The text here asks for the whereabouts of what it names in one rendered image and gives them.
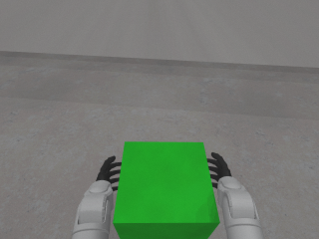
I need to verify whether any right robot hand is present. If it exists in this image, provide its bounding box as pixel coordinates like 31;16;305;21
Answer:
206;152;232;189

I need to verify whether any carton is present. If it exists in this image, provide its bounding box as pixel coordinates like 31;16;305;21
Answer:
113;141;220;239

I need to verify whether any robot right forearm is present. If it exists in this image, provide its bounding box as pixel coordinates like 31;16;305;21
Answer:
217;176;265;239

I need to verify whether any left robot hand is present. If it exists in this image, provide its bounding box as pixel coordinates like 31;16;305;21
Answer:
96;156;122;191

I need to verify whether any robot left forearm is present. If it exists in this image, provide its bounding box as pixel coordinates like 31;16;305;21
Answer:
72;180;114;239

